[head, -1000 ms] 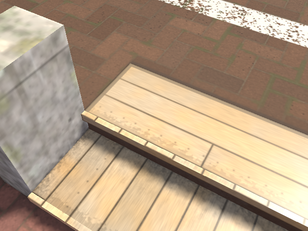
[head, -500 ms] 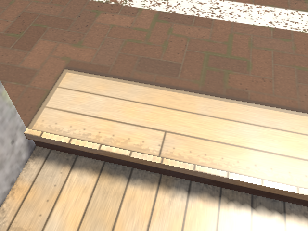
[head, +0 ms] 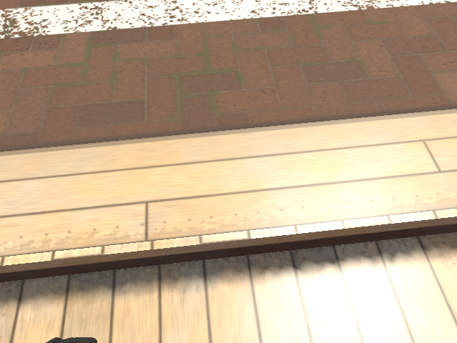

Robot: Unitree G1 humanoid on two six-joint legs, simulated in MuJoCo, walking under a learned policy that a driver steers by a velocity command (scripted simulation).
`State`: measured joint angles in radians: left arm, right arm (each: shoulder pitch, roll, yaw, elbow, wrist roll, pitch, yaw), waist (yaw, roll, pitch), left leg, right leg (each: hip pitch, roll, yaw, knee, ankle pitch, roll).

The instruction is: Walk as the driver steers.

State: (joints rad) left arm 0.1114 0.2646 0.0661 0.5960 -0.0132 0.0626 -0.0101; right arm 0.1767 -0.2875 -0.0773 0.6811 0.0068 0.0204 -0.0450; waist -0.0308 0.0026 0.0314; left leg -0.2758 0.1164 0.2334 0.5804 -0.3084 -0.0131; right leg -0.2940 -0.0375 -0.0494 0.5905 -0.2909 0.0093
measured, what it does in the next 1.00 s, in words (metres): climbs: left foot, then right foot 0.13 m higher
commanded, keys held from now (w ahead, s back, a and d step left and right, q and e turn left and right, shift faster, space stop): no key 0.10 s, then w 0.76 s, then w+q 0.14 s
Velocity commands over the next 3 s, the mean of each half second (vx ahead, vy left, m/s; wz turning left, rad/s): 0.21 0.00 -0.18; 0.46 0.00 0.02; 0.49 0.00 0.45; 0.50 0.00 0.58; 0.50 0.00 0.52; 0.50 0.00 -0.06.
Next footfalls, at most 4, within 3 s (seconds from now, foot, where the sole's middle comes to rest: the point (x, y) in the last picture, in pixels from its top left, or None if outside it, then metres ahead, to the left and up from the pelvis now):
0.40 left None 0.04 0.06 -0.77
0.88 right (326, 338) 0.43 -0.21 -0.63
1.48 left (259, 208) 0.74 -0.06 -0.50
1.84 right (315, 133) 1.01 -0.26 -0.50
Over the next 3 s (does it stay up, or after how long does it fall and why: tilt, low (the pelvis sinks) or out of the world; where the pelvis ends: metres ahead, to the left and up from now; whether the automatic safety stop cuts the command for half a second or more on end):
stays up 1.37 0.13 0.27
